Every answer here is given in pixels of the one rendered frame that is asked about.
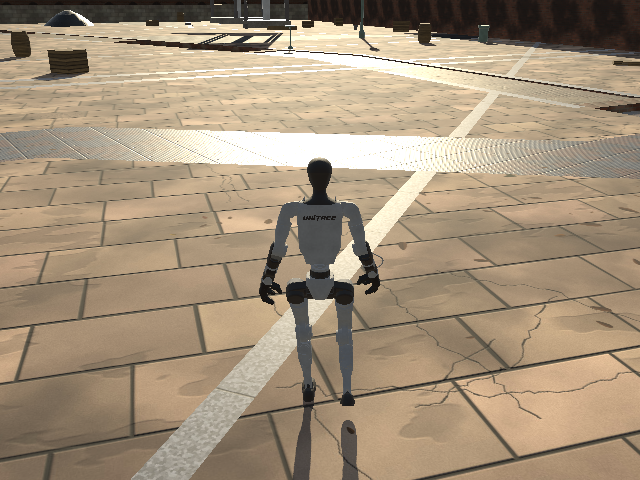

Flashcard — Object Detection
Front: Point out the left robot forearm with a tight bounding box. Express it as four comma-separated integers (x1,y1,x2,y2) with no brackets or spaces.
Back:
261,241,282,285

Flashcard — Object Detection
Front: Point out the left robot upper arm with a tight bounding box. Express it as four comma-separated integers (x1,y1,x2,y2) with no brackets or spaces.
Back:
271,201,299,257

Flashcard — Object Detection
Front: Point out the right robot forearm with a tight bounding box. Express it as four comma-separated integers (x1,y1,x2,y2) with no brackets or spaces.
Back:
358,240,378,278

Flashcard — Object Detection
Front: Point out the robot left foot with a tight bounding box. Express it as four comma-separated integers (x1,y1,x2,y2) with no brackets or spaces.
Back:
302,378,316,402

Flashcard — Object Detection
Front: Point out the right robot thigh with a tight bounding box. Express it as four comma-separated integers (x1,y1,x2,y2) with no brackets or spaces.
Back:
334,279,354,345

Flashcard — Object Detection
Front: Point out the robot left hand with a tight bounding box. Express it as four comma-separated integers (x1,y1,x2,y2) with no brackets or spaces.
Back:
259,280,282,305

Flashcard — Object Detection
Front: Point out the right robot upper arm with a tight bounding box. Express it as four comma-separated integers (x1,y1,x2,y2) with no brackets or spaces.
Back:
340,201,368,256

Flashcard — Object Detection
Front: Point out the robot right hand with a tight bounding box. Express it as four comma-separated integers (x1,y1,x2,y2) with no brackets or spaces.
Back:
357,274,380,295

